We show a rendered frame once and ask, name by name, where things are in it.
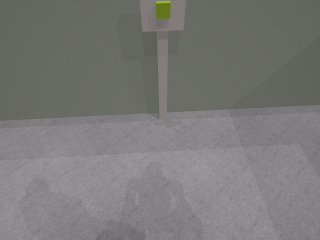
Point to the button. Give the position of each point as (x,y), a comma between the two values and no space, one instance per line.
(163,9)

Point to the panel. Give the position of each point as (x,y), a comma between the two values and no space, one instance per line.
(150,23)

